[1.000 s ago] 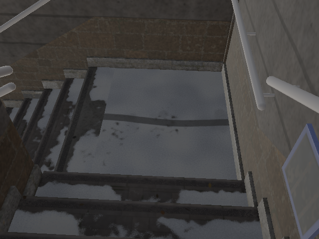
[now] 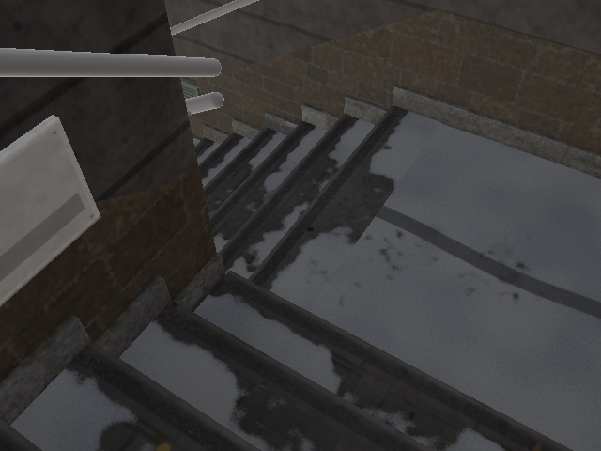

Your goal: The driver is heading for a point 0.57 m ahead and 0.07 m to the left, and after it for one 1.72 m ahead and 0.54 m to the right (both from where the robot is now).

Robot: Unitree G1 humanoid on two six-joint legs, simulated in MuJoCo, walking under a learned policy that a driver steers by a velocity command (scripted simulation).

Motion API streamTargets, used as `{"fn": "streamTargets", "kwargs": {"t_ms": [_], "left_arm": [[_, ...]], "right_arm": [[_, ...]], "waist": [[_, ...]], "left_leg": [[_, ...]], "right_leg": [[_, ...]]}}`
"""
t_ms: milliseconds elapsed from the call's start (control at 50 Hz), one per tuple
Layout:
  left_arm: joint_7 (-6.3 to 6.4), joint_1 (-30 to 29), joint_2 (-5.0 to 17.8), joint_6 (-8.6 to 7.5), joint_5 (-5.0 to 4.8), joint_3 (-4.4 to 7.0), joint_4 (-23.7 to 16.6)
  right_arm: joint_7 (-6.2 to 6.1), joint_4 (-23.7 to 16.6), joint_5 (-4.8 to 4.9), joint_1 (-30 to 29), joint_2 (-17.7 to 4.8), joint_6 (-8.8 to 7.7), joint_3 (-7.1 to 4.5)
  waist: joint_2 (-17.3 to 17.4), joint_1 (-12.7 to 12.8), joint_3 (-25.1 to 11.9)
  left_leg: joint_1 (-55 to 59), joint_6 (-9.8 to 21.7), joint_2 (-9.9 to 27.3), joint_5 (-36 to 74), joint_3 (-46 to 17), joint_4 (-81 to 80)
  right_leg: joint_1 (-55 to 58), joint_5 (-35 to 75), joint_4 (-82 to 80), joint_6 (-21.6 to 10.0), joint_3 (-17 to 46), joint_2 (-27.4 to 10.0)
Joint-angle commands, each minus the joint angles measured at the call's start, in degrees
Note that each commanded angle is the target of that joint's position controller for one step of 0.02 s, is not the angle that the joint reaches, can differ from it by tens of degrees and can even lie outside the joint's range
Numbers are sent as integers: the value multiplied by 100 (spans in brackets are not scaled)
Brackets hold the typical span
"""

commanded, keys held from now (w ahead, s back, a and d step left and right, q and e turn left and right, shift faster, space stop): w+q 0.12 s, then q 0.16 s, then no key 0.72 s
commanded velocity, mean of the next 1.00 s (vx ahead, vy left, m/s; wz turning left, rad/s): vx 0.11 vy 0.00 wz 0.30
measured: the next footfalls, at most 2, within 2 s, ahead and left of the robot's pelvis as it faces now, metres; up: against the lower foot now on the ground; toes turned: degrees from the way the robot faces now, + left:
left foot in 0.32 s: +0.12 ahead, +0.17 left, +0.00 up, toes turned +19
right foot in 0.76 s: +0.24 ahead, -0.07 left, -0.17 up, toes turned +16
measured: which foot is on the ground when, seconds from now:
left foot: up 0.00-0.30, down 0.32-1.00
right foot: down 0.00-0.32, up 0.34-0.74, down 0.76-1.00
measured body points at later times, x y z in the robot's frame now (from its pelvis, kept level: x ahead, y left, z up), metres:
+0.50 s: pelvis +0.09 +0.09 -0.01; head +0.11 +0.09 +0.44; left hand +0.17 +0.38 -0.11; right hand +0.23 -0.15 -0.13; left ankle +0.08 +0.16 -0.72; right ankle +0.16 -0.06 -0.69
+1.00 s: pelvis +0.16 +0.06 -0.14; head +0.16 +0.06 +0.31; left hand +0.08 +0.29 -0.29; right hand +0.39 -0.09 -0.25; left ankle +0.08 +0.16 -0.72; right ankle +0.20 -0.08 -0.89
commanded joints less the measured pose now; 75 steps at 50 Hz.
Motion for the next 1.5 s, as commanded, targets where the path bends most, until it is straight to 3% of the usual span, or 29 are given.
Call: {"fn": "streamTargets", "kwargs": {"t_ms": [20,100,180,260,300,320,340,360,380,400,420,460,500,560,640,720,760,780,800,840,860,900,920,940,980,1040,1120,1240,1500], "left_arm": [[46,729,560,-93,-62,120,127],[80,585,636,-186,30,124,375],[209,558,905,-287,43,129,616],[189,-229,1313,-310,84,352,473],[82,-742,1507,-219,139,483,327],[-62,-541,1038,-103,154,450,269],[-316,299,3,-137,127,174,-14],[-324,86,97,-144,-156,183,-536],[-270,-725,164,-147,-379,128,-874],[-188,-569,347,-57,-276,166,-603],[-138,392,409,60,-75,135,-160],[-202,770,378,242,431,112,206],[-447,447,305,310,312,79,314],[-491,279,472,271,96,98,178],[-326,38,277,371,91,22,248],[-375,461,276,398,-276,48,433],[-415,1097,257,312,-483,52,540],[-442,1312,546,218,-417,111,489],[-587,805,871,184,-349,135,332],[-720,175,804,143,-276,96,155],[-673,148,672,149,-405,76,222],[-568,831,718,135,-419,43,330],[-115,1843,292,284,-636,86,1425],[85,1935,487,370,-599,91,1441],[210,1701,361,517,-473,108,1561],[198,1529,88,680,-343,29,1611],[104,1260,-98,701,-280,10,1511],[6,1241,-276,832,-220,-47,1347],[-5,1360,-98,757,-272,72,1327]], "right_arm": [[12,-441,-31,-307,-389,-102,-77],[27,-655,-7,-831,-202,-150,-4],[184,-987,-18,-719,19,-99,40],[67,-910,82,39,-287,-7,-191],[-48,-495,48,1072,-405,-113,-349],[-232,-152,-155,1865,-695,-213,-457],[-353,-290,-177,2252,-1722,-295,-626],[-192,-320,-125,2222,-1417,-368,-618],[-111,-186,154,1673,-1012,-477,-522],[-101,42,533,1467,-573,-441,-407],[-90,-33,550,1071,-293,-357,-258],[-223,-262,355,393,-293,-353,-130],[-331,-158,251,522,-479,-361,-77],[-266,3,154,659,-719,-377,-25],[-108,172,399,871,-402,-454,228],[79,158,618,394,-464,-257,427],[415,234,730,387,-368,-69,653],[590,283,685,852,-156,-37,758],[548,328,566,1755,-72,-31,724],[283,-55,360,693,-410,23,641],[211,-185,244,261,-345,4,612],[219,44,320,257,-304,-52,658],[-393,-29,570,-3,-43,260,426],[-628,-211,674,154,89,362,514],[-783,-242,607,-192,415,449,599],[-791,-222,525,-466,534,561,590],[-815,-209,511,-623,312,568,525],[-865,-147,477,-886,118,661,463],[-748,29,512,-444,205,553,431]], "waist": [[-514,284,391],[-16,345,463],[-142,104,474],[-473,-414,363],[30,-1033,-9],[1019,-1269,-393],[885,-657,-1709],[320,-786,-1523],[505,-919,-183],[123,-755,-29],[-346,-301,12],[102,29,333],[92,-156,171],[300,-178,319],[245,-444,636],[156,-198,566],[93,174,320],[-164,133,-97],[-413,-513,-531],[51,-459,-300],[-221,-445,105],[-318,-228,310],[-424,-103,-676],[-530,-340,-1026],[-780,-286,-807],[-810,-344,7],[-141,-333,222],[230,-182,943],[-416,-348,766]], "left_leg": [[-1656,269,230,-202,-253,-391],[-1240,419,293,-460,48,-786],[50,391,150,-860,583,-1190],[1626,459,-326,-1154,881,-1745],[3197,633,-832,46,1219,-3160],[4941,980,-599,2463,523,-3975],[7041,2292,917,6271,-1980,-3760],[6483,3039,1770,6840,-2881,-4100],[5330,3112,1994,5042,-2935,-4379],[4684,2633,1668,3922,-2351,-4111],[3640,2186,1391,3407,-1874,-3843],[1584,1590,496,2513,-980,-4115],[1004,1543,68,869,-265,-3593],[741,1844,260,-107,-775,-3109],[928,1771,467,-1400,-1651,-2196],[481,1477,273,-1448,-1876,-1225],[90,1010,110,-1144,-1650,-596],[-252,510,-54,-1062,-1226,-14],[-88,93,-382,-1500,-301,482],[296,14,-468,-3123,291,659],[445,74,-403,-3522,363,492],[-148,426,-260,-3504,10,808],[858,829,-464,-2021,237,1490],[910,872,-480,-1650,135,1495],[612,881,-494,-2256,145,1709],[425,948,-496,-3082,224,1683],[1318,1112,-276,-2157,-336,495],[186,1345,-303,-4021,-845,-924],[467,1326,-591,-3417,-136,23]], "right_leg": [[1705,243,-1817,-1311,2519,-2171],[1814,805,-2004,-1187,1805,-2120],[1456,3111,-1556,-885,665,-1826],[1095,3894,-762,-549,148,-1872],[694,3328,934,-307,-107,-1476],[-673,-1,2933,52,-103,-742],[-2221,-1801,3941,366,1045,25],[-2697,-1802,3788,612,1967,58],[-3445,-1924,3830,849,2010,-186],[-3250,-1819,3801,980,2023,-677],[-2471,-1107,3166,1045,2196,-1009],[-856,1222,2259,938,2080,-830],[-300,3593,1473,884,1858,-471],[-112,3567,1312,1076,2021,-389],[-227,3326,-57,1443,2274,-655],[961,3184,-1810,1613,1975,-517],[2290,4107,-2607,1387,1737,-552],[3105,5821,-1833,909,1798,-871],[3373,6506,-1263,361,1859,-890],[2115,4619,-1475,608,1744,-592],[1344,3317,-1833,776,1875,-508],[1743,3559,-1879,910,1998,-493],[1740,7177,-1201,205,1744,-1236],[2108,7986,-908,102,1544,-1247],[1905,7302,-951,-5,1617,-1211],[963,5347,-1300,-5,1690,-1158],[-104,4010,-1631,350,1322,-773],[274,1736,-1691,525,1135,-560],[239,1252,-2022,556,1208,-727]]}}
Velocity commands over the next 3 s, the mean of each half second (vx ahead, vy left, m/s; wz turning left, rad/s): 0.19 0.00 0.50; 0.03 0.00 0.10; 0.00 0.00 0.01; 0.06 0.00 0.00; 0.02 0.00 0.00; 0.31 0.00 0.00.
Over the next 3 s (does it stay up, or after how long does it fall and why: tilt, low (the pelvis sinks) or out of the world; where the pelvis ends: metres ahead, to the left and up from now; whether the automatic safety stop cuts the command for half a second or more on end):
stays up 0.27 0.07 -0.17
